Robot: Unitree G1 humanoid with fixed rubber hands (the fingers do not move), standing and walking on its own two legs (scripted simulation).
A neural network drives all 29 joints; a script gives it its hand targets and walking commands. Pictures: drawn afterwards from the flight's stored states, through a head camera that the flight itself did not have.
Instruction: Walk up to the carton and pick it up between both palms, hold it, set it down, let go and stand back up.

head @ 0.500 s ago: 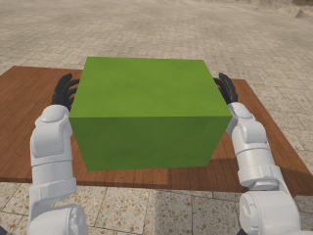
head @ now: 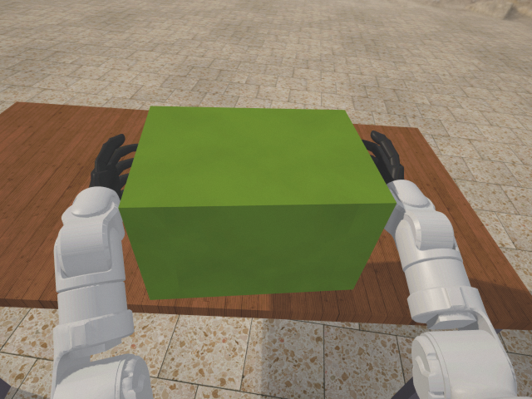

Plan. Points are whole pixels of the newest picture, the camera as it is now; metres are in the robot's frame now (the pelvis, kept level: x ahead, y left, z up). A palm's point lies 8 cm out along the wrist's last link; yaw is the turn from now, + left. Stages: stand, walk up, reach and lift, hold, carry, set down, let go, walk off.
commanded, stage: hold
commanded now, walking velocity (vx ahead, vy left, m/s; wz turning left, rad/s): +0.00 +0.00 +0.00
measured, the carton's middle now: (253, 199) +0.37 +0.01 +0.15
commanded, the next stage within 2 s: none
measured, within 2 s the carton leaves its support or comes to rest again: neither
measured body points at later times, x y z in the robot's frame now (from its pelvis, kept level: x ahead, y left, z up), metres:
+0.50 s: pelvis +0.01 -0.01 +0.00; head -0.04 +0.01 +0.45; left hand +0.37 +0.20 +0.21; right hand +0.38 -0.20 +0.21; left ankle +0.01 +0.10 -0.75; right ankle +0.03 -0.10 -0.75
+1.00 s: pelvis +0.00 +0.00 +0.00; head -0.05 +0.02 +0.45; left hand +0.36 +0.21 +0.21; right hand +0.37 -0.19 +0.20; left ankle +0.01 +0.10 -0.75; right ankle +0.03 -0.10 -0.75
